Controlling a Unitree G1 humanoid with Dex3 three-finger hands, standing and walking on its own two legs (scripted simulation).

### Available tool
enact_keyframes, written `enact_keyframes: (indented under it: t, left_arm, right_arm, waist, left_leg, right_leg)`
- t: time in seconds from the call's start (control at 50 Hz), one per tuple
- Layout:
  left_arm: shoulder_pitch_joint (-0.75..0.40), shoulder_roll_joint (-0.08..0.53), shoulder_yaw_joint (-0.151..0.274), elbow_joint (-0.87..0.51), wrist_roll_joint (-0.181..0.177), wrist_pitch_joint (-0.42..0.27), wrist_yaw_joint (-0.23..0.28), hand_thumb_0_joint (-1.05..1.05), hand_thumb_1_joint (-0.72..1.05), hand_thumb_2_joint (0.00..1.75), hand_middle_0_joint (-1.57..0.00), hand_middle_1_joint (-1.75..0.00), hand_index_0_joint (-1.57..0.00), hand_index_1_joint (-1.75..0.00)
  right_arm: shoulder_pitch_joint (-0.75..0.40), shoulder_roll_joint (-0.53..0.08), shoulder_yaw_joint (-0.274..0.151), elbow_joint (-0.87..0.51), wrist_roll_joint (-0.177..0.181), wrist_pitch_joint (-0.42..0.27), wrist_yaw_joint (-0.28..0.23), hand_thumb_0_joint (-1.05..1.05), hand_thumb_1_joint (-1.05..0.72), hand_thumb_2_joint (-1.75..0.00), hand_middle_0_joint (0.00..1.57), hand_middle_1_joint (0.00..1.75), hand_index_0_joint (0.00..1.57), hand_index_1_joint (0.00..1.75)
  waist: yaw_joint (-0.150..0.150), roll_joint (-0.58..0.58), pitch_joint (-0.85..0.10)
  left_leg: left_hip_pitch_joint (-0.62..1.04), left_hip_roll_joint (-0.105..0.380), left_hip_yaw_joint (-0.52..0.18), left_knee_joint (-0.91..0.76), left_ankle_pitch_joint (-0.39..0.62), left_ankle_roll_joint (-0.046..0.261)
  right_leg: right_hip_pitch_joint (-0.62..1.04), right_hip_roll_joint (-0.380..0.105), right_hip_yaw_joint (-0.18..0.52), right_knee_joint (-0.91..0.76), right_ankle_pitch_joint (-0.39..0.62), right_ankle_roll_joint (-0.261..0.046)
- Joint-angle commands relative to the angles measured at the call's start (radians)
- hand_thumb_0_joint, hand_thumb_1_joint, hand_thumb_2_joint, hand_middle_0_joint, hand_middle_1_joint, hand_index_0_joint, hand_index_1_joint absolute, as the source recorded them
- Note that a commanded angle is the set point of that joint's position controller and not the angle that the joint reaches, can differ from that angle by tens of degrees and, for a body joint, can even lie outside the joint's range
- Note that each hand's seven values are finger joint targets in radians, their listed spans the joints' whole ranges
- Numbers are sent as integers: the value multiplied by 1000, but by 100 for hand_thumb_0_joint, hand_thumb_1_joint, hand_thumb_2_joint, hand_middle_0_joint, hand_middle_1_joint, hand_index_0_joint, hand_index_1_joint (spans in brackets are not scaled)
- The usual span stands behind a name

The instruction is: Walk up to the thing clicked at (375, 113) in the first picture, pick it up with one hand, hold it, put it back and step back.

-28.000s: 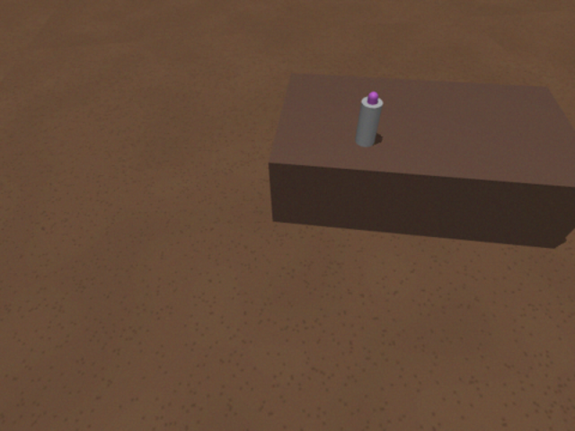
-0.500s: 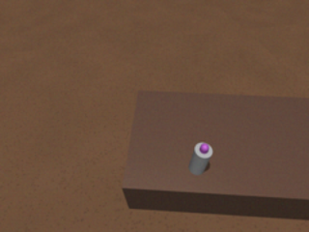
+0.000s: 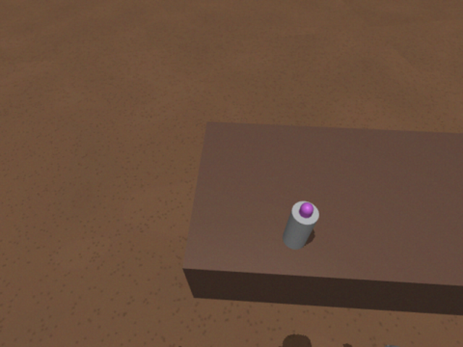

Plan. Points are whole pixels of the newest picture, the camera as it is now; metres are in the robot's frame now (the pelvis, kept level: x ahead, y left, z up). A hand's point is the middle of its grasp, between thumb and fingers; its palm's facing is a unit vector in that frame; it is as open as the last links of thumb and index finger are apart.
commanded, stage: step back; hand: right
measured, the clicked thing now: (300, 223) +0.49 -0.20 -0.31
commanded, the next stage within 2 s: none
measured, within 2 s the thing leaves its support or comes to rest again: neither
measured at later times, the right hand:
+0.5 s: hand out of the picture +0.01 -0.25 -0.18, palm faces -0.15 +0.90 -0.40, open 7.4 cm
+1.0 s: hand out of the picture -0.07 -0.24 -0.17, palm faces +0.02 +0.94 -0.34, open 7.4 cm
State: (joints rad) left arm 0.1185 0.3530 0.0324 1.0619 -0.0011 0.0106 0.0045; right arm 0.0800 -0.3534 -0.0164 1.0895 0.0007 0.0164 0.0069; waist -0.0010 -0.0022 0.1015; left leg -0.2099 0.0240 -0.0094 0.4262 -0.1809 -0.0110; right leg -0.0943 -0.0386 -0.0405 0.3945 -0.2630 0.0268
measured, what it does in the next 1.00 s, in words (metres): walks backwards: left foot, then right foot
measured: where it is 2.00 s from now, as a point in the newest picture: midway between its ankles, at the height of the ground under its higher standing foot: outside the picture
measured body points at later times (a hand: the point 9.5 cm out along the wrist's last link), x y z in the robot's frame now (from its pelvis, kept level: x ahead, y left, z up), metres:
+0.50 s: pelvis -0.10 +0.01 -0.03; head -0.01 +0.03 +0.41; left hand +0.01 +0.34 -0.14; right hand +0.01 -0.30 -0.15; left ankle -0.13 +0.13 -0.75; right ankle -0.03 -0.14 -0.74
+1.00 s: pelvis -0.19 +0.02 -0.02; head -0.14 +0.00 +0.42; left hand -0.12 +0.33 -0.13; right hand -0.07 -0.29 -0.15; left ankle -0.15 +0.13 -0.72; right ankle -0.19 -0.10 -0.74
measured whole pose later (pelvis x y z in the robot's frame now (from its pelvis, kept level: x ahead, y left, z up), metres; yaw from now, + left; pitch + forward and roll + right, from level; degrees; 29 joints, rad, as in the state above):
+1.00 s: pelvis -0.19 +0.02 -0.02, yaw -2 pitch -3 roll -1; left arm 0.21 0.35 0.06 0.87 0.04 0.02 0.00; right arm 0.08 -0.38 -0.05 0.84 0.00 0.08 -0.01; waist 0.02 0.06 0.18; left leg -0.43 -0.02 -0.03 0.89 -0.47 0.01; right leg -0.26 0.04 0.02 0.66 -0.35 -0.03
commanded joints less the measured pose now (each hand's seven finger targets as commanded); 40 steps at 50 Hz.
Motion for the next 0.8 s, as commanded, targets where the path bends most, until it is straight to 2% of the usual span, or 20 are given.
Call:
enact_keyframes:
  t: [0.0,0.06,0.1,0.14,0.16,0.18,0.2,0.26,0.36,0.4,0.44,0.46,0.48,0.5,0.52,0.56,0.6,0.66,0.7,0.78]
  left_arm:
    - [33,199,64,-91,-6,-2,15,0,90,90,-20,-30,-20,-30]
    - [81,186,65,-104,2,12,12,0,90,90,-20,-30,-20,-30]
    - [118,198,73,-111,8,13,10,0,90,90,-20,-30,-20,-30]
    - [99,285,97,-134,23,6,10,0,90,90,-20,-30,-20,-30]
    - [44,353,110,-170,35,-1,12,0,90,90,-20,-30,-20,-30]
    - [2,363,115,-201,47,-7,16,0,90,90,-20,-30,-20,-30]
    - [-49,349,117,-225,46,-7,21,0,90,90,-20,-30,-20,-30]
    - [-105,271,99,-252,43,-10,23,0,90,90,-20,-30,-20,-30]
    - [10,258,100,-261,36,-2,42,0,90,90,-20,-30,-20,-30]
    - [15,278,105,-276,29,5,42,0,90,90,-20,-30,-20,-30]
    - [-14,290,103,-292,13,19,34,0,90,90,-20,-30,-20,-30]
    - [-25,272,94,-301,5,27,29,0,90,90,-20,-30,-20,-30]
    - [18,212,84,-313,0,32,25,0,90,90,-20,-30,-20,-30]
    - [-5,178,77,-318,-7,35,33,0,90,90,-20,-30,-20,-30]
    - [-59,222,97,-312,9,37,49,0,90,90,-20,-30,-20,-30]
    - [-58,237,99,-287,9,39,46,0,90,90,-20,-30,-20,-30]
    - [74,224,98,-261,-6,40,37,0,90,90,-20,-30,-20,-30]
    - [76,199,93,-268,10,28,34,0,90,90,-20,-30,-20,-30]
    - [63,194,87,-284,15,17,35,0,90,90,-20,-30,-20,-30]
    - [48,201,88,-294,17,6,29,0,90,90,-20,-30,-20,-30]
  right_arm:
    - [-7,-274,-73,-106,4,-2,-7,0,-90,-90,20,30,20,30]
    - [-58,-297,-91,-158,-4,16,-8,0,-90,-90,20,30,20,30]
    - [-74,-280,-92,-191,-5,25,-9,0,-90,-90,20,30,20,30]
    - [-107,-213,-79,-223,4,36,-8,0,-90,-90,20,30,20,30]
    - [-80,-189,-75,-232,-2,45,-12,0,-90,-90,20,30,20,30]
    - [-28,-202,-79,-224,-13,53,-18,0,-90,-90,20,30,20,30]
    - [28,-224,-86,-213,-9,55,-17,0,-90,-90,20,30,20,30]
    - [82,-227,-89,-198,12,46,-14,0,-90,-90,20,30,20,30]
    - [41,-218,-65,-242,-5,32,-18,0,-90,-90,20,30,20,30]
    - [69,-217,-66,-249,-14,25,-18,0,-90,-90,20,30,20,30]
    - [139,-220,-78,-216,-25,15,-16,0,-90,-90,20,30,20,30]
    - [160,-232,-89,-210,-35,10,-17,0,-90,-90,20,30,20,30]
    - [132,-303,-112,-228,-52,6,-17,0,-90,-90,20,30,20,30]
    - [93,-379,-120,-249,-52,7,-12,0,-90,-90,20,30,20,30]
    - [98,-429,-126,-251,-41,9,-10,0,-90,-90,20,30,20,30]
    - [26,-335,-105,-271,-39,8,-19,0,-90,-90,20,30,20,30]
    - [-55,-259,-90,-297,-42,9,-29,0,-90,-90,20,30,20,30]
    - [32,-226,-91,-286,-29,6,-35,0,-90,-90,20,30,20,30]
    - [54,-228,-92,-296,-22,7,-38,0,-90,-90,20,30,20,30]
    - [72,-253,-102,-314,-26,11,-37,0,-90,-90,20,30,20,30]
  waist:
    - [-8,84,-164]
    - [12,176,-194]
    - [32,125,-227]
    - [60,-70,-146]
    - [54,-197,-117]
    - [36,-184,-102]
    - [-2,-179,-98]
    - [-34,-139,-121]
    - [48,-174,-176]
    - [38,-229,-204]
    - [0,-206,-218]
    - [-18,-146,-204]
    - [6,65,-218]
    - [5,265,-172]
    - [-58,282,-167]
    - [-27,175,-99]
    - [57,135,-104]
    - [11,148,-147]
    - [-15,157,-133]
    - [-42,140,-153]
  left_leg:
    - [15,170,-161,-12,433,168]
    - [-53,209,-213,-14,306,211]
    - [-75,165,-175,89,248,201]
    - [-183,-57,-71,353,-37,75]
    - [-244,-155,-70,587,-363,44]
    - [-268,-120,-145,721,-420,43]
    - [-270,-97,-165,779,-395,44]
    - [-291,-128,-151,797,-300,22]
    - [-313,-46,-107,474,-317,5]
    - [-234,-12,-72,280,-302,19]
    - [-83,-42,5,45,-110,26]
    - [-11,-30,-3,-40,76,27]
    - [90,139,-250,-39,290,77]
    - [119,277,-446,-62,434,177]
    - [-15,367,-544,-85,406,302]
    - [-83,271,-343,-68,342,244]
    - [69,169,-169,-4,392,178]
    - [210,177,-181,43,472,200]
    - [236,218,-189,53,501,257]
    - [212,246,-187,92,455,273]
  right_leg:
    - [-16,-5,24,169,196,-67]
    - [-26,25,25,279,-4,-72]
    - [-35,-15,74,231,16,-95]
    - [-100,-220,284,-46,172,-190]
    - [-144,-364,443,-119,276,-281]
    - [-186,-413,483,-92,357,-330]
    - [-201,-399,429,-60,398,-334]
    - [-113,-225,190,15,441,-233]
    - [121,-253,199,117,507,-234]
    - [137,-267,206,167,570,-221]
    - [51,-222,149,261,563,-186]
    - [-38,-188,125,303,451,-144]
    - [-209,-62,71,450,191,-86]
    - [-415,137,58,585,-367,-54]
    - [-353,147,199,740,-470,-42]
    - [-372,139,256,856,-348,-55]
    - [-468,158,251,880,-208,-57]
    - [-472,140,207,827,-190,-11]
    - [-469,127,191,741,-229,14]
    - [-354,63,141,453,-242,10]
